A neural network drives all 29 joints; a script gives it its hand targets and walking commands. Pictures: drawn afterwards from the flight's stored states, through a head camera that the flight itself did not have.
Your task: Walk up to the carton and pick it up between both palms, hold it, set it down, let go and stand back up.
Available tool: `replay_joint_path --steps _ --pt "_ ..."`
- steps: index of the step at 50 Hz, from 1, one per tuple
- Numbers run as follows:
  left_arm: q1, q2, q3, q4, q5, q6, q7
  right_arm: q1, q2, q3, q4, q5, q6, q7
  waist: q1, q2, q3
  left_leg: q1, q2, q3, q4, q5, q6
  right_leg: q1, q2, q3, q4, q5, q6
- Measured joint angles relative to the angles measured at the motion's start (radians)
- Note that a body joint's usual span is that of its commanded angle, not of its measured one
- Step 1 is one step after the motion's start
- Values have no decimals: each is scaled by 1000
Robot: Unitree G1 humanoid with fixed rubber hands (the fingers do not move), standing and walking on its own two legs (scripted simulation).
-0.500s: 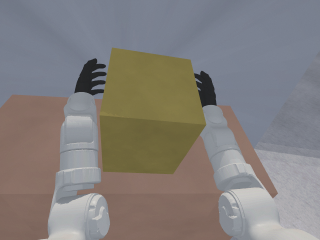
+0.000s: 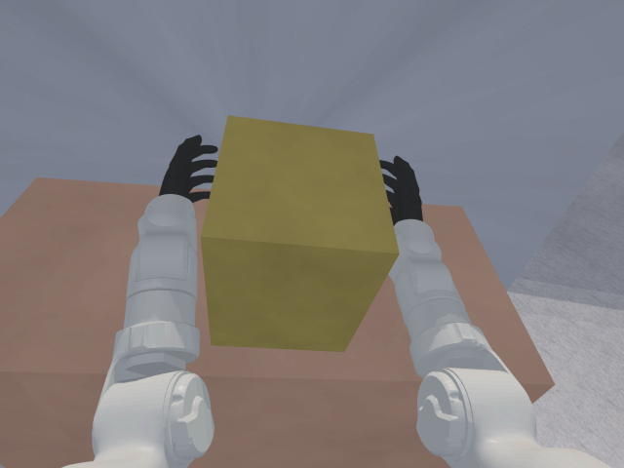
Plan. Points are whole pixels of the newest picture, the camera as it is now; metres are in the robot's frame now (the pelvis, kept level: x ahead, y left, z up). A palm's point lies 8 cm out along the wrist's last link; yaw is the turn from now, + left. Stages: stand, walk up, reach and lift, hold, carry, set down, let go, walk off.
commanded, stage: set down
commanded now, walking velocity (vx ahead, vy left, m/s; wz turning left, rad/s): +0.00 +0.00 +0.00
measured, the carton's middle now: (290, 242) +0.40 +0.01 +0.10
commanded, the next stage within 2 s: none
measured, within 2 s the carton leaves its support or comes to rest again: rests again in 1.84 s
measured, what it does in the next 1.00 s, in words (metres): stands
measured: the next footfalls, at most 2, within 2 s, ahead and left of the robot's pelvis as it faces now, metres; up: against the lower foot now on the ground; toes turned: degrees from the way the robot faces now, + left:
none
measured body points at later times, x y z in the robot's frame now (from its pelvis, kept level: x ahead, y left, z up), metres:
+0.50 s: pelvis +0.00 +0.00 +0.00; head -0.01 +0.03 +0.45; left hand +0.43 +0.16 +0.15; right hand +0.41 -0.14 +0.14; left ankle +0.04 +0.09 -0.75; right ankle -0.03 -0.09 -0.75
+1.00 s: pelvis +0.01 +0.00 +0.00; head +0.02 +0.03 +0.45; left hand +0.44 +0.16 +0.12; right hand +0.42 -0.14 +0.12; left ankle +0.04 +0.09 -0.75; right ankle -0.03 -0.09 -0.75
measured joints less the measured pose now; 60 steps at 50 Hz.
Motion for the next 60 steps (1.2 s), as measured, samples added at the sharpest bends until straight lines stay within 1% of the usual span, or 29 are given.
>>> replay_joint_path --steps 10,26,55,60 --pt "-13 -3 31 86 5 -57 0 -6 6 -39 35 -41 -18 3 11 8 -11 -8 3 9 -10 3 -1 -14 2 9 -3 3 0" --pt "-35 3 72 202 7 -141 -6 -11 37 -143 66 -132 -55 14 27 11 -23 -38 4 18 -26 12 1 -52 2 17 -8 10 1" --pt "-48 3 122 324 22 -244 -14 8 83 -268 42 -257 -80 46 42 22 -48 -109 4 32 -29 9 5 -128 0 29 -11 12 6" --pt "-45 1 127 331 25 -262 -17 13 89 -279 34 -273 -89 51 45 25 -55 -123 5 35 -29 9 5 -144 0 32 -9 12 6"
